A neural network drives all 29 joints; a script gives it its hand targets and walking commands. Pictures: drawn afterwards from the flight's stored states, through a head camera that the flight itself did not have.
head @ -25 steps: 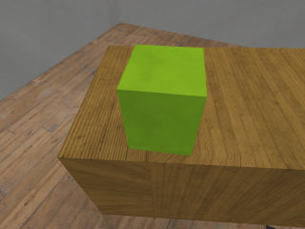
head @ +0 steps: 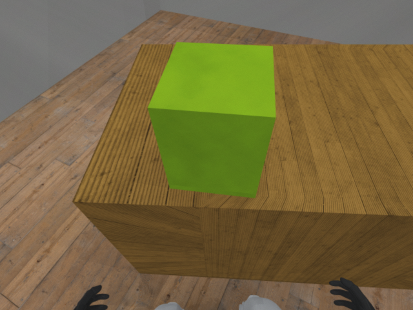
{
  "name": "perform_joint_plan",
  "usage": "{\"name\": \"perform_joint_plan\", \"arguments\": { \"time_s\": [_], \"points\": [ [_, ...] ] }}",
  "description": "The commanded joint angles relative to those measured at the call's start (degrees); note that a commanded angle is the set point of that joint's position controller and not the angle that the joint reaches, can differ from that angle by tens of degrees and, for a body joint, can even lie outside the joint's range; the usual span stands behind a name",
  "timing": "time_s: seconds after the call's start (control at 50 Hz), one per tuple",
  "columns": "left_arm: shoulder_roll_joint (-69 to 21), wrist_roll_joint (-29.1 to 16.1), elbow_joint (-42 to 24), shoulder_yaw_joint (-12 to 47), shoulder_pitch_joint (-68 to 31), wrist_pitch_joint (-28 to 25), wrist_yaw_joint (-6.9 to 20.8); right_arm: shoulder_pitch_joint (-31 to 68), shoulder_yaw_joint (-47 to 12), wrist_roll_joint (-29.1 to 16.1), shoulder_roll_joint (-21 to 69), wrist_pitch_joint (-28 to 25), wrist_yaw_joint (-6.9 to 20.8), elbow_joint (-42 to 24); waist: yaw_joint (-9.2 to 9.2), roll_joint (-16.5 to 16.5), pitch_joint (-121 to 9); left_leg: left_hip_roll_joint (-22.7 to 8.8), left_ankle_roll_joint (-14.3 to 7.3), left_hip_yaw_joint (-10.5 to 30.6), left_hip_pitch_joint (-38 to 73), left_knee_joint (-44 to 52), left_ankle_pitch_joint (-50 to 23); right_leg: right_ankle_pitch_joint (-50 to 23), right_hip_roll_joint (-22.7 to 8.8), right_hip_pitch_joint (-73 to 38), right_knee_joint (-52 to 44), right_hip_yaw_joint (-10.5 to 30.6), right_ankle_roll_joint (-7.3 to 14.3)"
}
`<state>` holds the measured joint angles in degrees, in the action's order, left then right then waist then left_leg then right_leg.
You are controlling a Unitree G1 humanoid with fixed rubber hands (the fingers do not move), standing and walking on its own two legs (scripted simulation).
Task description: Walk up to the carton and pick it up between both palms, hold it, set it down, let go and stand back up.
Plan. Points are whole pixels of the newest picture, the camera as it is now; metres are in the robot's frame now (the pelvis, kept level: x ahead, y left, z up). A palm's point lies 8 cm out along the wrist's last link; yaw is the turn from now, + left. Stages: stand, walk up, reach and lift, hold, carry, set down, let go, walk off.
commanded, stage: reach and lift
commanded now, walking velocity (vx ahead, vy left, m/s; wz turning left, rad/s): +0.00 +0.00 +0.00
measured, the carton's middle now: (217, 122) +0.49 -0.01 +0.07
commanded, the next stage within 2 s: none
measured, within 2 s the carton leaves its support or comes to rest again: neither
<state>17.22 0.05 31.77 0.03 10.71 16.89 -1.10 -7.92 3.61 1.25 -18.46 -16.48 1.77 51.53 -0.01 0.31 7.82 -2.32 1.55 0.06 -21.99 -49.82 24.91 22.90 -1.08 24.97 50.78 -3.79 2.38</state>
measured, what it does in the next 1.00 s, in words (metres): stands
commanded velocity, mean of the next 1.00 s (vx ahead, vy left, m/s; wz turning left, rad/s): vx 0.00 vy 0.00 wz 0.00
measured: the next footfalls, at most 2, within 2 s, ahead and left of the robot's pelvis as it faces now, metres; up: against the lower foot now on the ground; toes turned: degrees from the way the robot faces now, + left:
none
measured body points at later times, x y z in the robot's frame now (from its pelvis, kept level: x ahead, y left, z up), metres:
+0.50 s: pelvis +0.00 +0.01 +0.03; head -0.03 +0.04 +0.48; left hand +0.19 +0.26 -0.04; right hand +0.14 -0.24 -0.03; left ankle +0.02 +0.15 -0.70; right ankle +0.05 -0.09 -0.70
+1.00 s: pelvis +0.01 +0.01 +0.04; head -0.03 +0.03 +0.49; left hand +0.22 +0.25 +0.03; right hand +0.18 -0.21 +0.02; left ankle +0.02 +0.15 -0.70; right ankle +0.05 -0.09 -0.70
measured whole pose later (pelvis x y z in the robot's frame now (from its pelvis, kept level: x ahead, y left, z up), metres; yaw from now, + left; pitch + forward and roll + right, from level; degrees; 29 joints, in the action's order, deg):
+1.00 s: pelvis +0.01 +0.01 +0.04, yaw +0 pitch -10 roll +0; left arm 15.9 -7.6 11.5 0.0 13.2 11.0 -1.4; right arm -22.6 3.6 0.8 -6.3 1.0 -2.7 10.6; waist 0.0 -1.5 4.3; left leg -2.3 1.5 0.0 -3.4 -29.2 16.1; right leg 13.4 -0.3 5.2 28.2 -4.1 1.2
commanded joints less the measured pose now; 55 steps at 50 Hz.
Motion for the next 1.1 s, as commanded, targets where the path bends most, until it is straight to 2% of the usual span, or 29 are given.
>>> {"name": "perform_joint_plan", "arguments": {
  "time_s": [0.0, 0.08, 0.12, 0.16, 0.18, 0.2, 0.24, 0.28, 0.32, 0.34, 0.38, 0.46, 0.5, 0.56, 0.58, 0.64, 0.66, 0.68, 0.76, 0.78, 0.8, 0.88, 0.9, 0.94, 0.96, 1.0, 1.02, 1.04, 1.08],
  "points": [
    [14.1, 1.9, -17.4, -8.2, -9.8, -2.0, -0.6, -0.5, 7.8, 3.1, -5.3, -3.5, -2.6, -12.9, -1.44, -9.2, -13.1, 2.6, -2.9, -4.4, 0.7, 14.4, -8.1, -12.7, -0.9, -14.8, -18.4, 7.2, -1.8],
    [13.1, 1.9, -18.8, -8.7, -5.5, -2.4, -0.8, -1.2, 6.3, 1.7, -4.8, -3.5, -3.2, -12.9, -0.17, -3.8, -11.2, 3.2, -2.2, -4.1, 1.8, 17.6, -14.4, -22.6, -0.4, -19.6, -20.1, 6.4, -1.0],
    [13.4, 1.7, -19.9, -9.1, -5.3, -3.3, -0.7, -2.8, 5.2, 1.1, -3.2, -3.3, -3.8, -16.4, 0.00, -5.1, -10.6, 4.0, -2.0, -4.7, 2.6, 19.3, -13.8, -21.0, -1.1, -21.3, -22.7, 7.6, -2.5],
    [12.9, -0.4, -20.5, -7.9, -5.2, -4.2, -1.0, -1.5, 4.7, 1.3, -3.2, -3.7, -4.1, -20.0, 2.79, -6.3, -11.5, 3.9, -1.9, -4.9, 3.3, 20.9, -15.8, -24.6, -0.8, -20.9, -22.9, 6.8, -2.7],
    [11.9, -0.2, -22.5, -7.3, -4.2, -5.2, -0.9, -2.7, 4.3, 0.4, -2.6, -3.3, -4.0, -20.5, 1.30, -4.5, -11.9, 4.1, -1.9, -4.8, 4.7, 21.9, -15.6, -26.6, -1.1, -24.4, -23.8, 7.2, -2.6],
    [12.1, -0.8, -21.6, -7.6, -4.6, -5.2, -0.7, -2.7, 3.0, 0.2, -1.6, -2.5, -3.9, -20.4, 2.71, -4.2, -9.8, 4.1, -1.7, -5.4, 4.3, 22.8, -16.1, -26.8, -1.5, -23.0, -24.6, 7.9, -2.9],
    [10.7, -1.2, -21.0, -6.0, -2.6, -5.2, -0.6, -4.2, 4.2, -0.2, -0.9, -1.3, -3.8, -21.4, 1.13, -3.5, -8.8, 4.2, -1.5, -5.2, 7.0, 24.9, -14.5, -22.8, -0.6, -22.2, -26.2, 6.5, -2.8],
    [9.6, -0.7, -22.0, -5.2, -3.3, -5.3, -1.1, -3.0, 4.8, -0.1, -1.9, -0.8, -3.3, -23.8, 1.95, 0.1, -6.9, 4.1, -1.3, -5.2, 7.9, 26.8, -12.9, -18.6, -0.3, -21.2, -27.8, 5.8, -1.7],
    [8.5, -2.1, -22.7, -4.7, -3.4, -5.5, -1.0, -2.9, 4.5, -1.1, -0.8, 0.0, -2.6, -25.9, 1.92, -0.9, -7.4, 4.0, -1.7, -6.2, 7.2, 28.1, -13.4, -17.8, 0.2, -23.0, -29.0, 5.9, -1.7],
    [8.0, -1.6, -22.7, -3.7, -3.3, -5.8, -1.2, -4.8, 4.5, -1.0, 0.7, 0.8, -2.8, -24.4, 1.31, 1.7, -5.8, 3.8, -1.6, -5.8, 7.4, 29.0, -11.6, -15.5, -0.2, -22.4, -29.2, 5.6, -1.7],
    [7.1, -2.1, -24.9, -3.2, -4.4, -6.6, -1.6, -3.2, 5.1, -1.2, -0.1, 1.0, -2.3, -27.9, 2.11, 2.6, -5.3, 2.6, -2.0, -5.4, 4.3, 31.4, -8.3, -12.0, 1.0, -24.7, -29.0, 4.2, -1.5],
    [4.8, -2.5, -25.1, -1.0, -3.9, -8.6, -1.9, -3.4, 5.1, -2.5, -0.1, 1.9, -1.6, -31.2, 1.71, 4.8, -5.2, 0.9, -2.4, -4.5, 0.2, 35.9, -5.6, -13.5, 2.6, -29.9, -27.9, 3.1, -1.7],
    [5.2, -2.0, -24.9, 0.0, -3.7, -8.6, -1.8, -4.0, 6.7, -2.7, 0.1, 2.7, -2.0, -32.7, -0.17, 5.7, -3.2, 1.0, -2.8, -4.0, -1.4, 36.5, -2.1, -11.9, 3.0, -31.0, -28.3, 3.1, -1.9],
    [4.1, -4.9, -29.3, 0.9, -3.8, -10.1, -1.7, -3.2, 6.3, -3.2, 0.6, 3.5, -2.0, -38.7, 0.66, 2.7, -5.7, 0.3, -3.0, -3.8, -1.8, 37.5, -2.5, -12.1, 3.4, -31.9, -28.8, 2.8, -2.0],
    [4.3, -4.7, -27.0, 0.9, -3.5, -10.1, -1.4, -3.3, 4.9, -3.0, 1.8, 4.1, -2.3, -41.1, 1.17, 1.5, -3.4, 0.9, -3.6, -4.6, -2.6, 37.6, -2.5, -11.2, 3.3, -31.8, -28.9, 3.4, -2.4],
    [5.5, -6.6, -31.3, 2.1, -4.0, -10.3, -1.2, -4.9, 5.9, -3.2, 2.3, 6.1, -3.4, -44.7, -0.36, 3.4, -5.7, 0.2, -3.5, -4.0, -2.8, 38.0, -3.4, -13.7, 3.7, -34.1, -28.4, 3.3, -2.2],
    [5.1, -6.5, -29.6, 1.0, -0.9, -10.1, -1.1, -5.8, 5.3, -3.9, 3.0, 6.9, -3.3, -43.9, 1.08, 2.8, -3.7, 0.8, -3.0, -4.0, -0.1, 37.2, -6.1, -14.0, 2.9, -31.6, -29.7, 4.0, -1.7],
    [5.4, -6.7, -31.4, 1.8, -2.8, -10.0, -0.8, -4.2, 5.4, -4.4, 3.0, 7.4, -3.7, -46.6, 0.06, 3.6, -3.6, 0.7, -3.2, -3.8, -1.3, 37.7, -3.2, -12.1, 3.3, -32.1, -29.7, 4.1, -1.7],
    [7.0, -10.3, -30.8, 0.1, 0.2, -9.3, -0.1, -8.8, 3.0, -4.2, 7.0, 10.1, -5.1, -50.2, 2.41, -3.8, -3.9, 4.0, -1.6, -4.7, 9.3, 34.4, -11.8, -9.7, 0.2, -21.8, -34.3, 6.0, -2.2],
    [9.1, -10.3, -30.9, -0.4, -1.9, -9.2, 0.6, -7.6, 2.6, -4.2, 7.9, 10.9, -5.6, -52.7, 0.94, -2.8, -3.0, 4.3, -1.9, -5.2, 10.4, 33.9, -9.3, -5.6, 0.1, -20.6, -34.9, 6.5, -2.1],
    [8.4, -10.9, -35.4, 0.0, -1.3, -9.2, -0.3, -7.5, 2.7, -5.5, 6.9, 11.0, -5.4, -55.9, 1.86, -0.1, -5.8, 3.9, -1.2, -4.5, 9.7, 34.5, -9.5, -6.5, 0.2, -22.0, -34.1, 5.5, -1.7],
    [8.6, -11.7, -40.2, -0.2, -1.9, -9.3, -0.7, -8.5, 0.5, -7.3, 8.7, 13.2, -5.6, -62.0, 2.65, 1.3, -6.3, 3.9, -1.2, -4.3, 9.4, 34.0, -10.6, -7.5, -0.2, -21.3, -34.3, 6.5, -2.2],
    [8.1, -12.0, -37.1, -0.2, -1.3, -8.8, -0.5, -9.6, 2.0, -6.8, 8.3, 14.0, -5.6, -60.1, 2.03, 0.6, -3.2, 3.8, -1.0, -4.5, 9.8, 34.1, -10.1, -7.3, -0.4, -20.5, -34.7, 6.2, -2.1],
    [8.7, -12.1, -42.7, -0.3, 0.2, -9.6, -1.2, -11.3, 0.5, -8.2, 9.0, 14.2, -5.5, -63.5, 2.18, 3.3, -6.0, 3.8, -0.7, -3.9, 10.4, 33.9, -11.4, -9.1, -0.4, -21.1, -34.2, 6.7, -1.7],
    [8.1, -12.0, -41.8, -0.3, 0.9, -9.8, -1.1, -11.2, -0.6, -8.2, 10.0, 14.0, -5.5, -65.2, 2.86, 1.7, -5.2, 4.0, -1.0, -4.0, 9.5, 34.1, -12.4, -11.1, -0.4, -21.4, -34.0, 6.8, -1.9],
    [8.1, -13.0, -45.3, 0.7, -0.9, -10.1, -1.3, -11.6, -0.1, -9.2, 9.4, 14.8, -5.6, -67.8, 1.76, 3.2, -6.5, 4.1, -0.9, -3.6, 9.1, 33.9, -10.3, -7.9, 0.0, -21.1, -34.0, 6.8, -1.8],
    [8.3, -13.1, -41.2, -0.1, -0.8, -9.2, -0.6, -10.7, -0.9, -9.0, 10.4, 15.9, -6.1, -67.6, 2.53, 2.2, -4.7, 4.1, -1.6, -4.1, 9.3, 33.8, -9.3, -7.0, -0.9, -20.3, -34.3, 7.2, -2.3],
    [8.4, -13.5, -44.6, 0.4, -0.5, -10.1, -0.8, -11.4, -2.0, -8.5, 10.1, 15.3, -6.2, -71.1, 2.94, 0.6, -6.2, 3.8, -1.4, -3.8, 8.4, 34.2, -11.5, -9.6, -0.4, -21.5, -33.7, 6.9, -2.3],
    [8.0, -13.7, -45.9, 0.4, -0.8, -10.9, -1.3, -12.4, -1.7, -10.1, 9.5, 15.7, -6.1, -71.3, 2.01, 2.1, -7.1, 3.7, -1.4, -3.5, 10.8, 34.3, -13.8, -12.4, -0.1, -21.0, -33.6, 6.5, -2.1]
  ]
}}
